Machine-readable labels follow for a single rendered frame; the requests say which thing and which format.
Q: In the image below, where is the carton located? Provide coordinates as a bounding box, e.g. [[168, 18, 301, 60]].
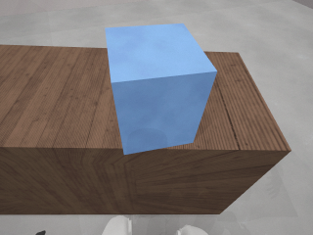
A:
[[105, 23, 217, 155]]

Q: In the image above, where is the left robot thigh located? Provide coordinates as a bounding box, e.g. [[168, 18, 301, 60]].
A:
[[102, 216, 132, 235]]

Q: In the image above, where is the pedestal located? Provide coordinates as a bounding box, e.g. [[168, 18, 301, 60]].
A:
[[0, 44, 291, 215]]

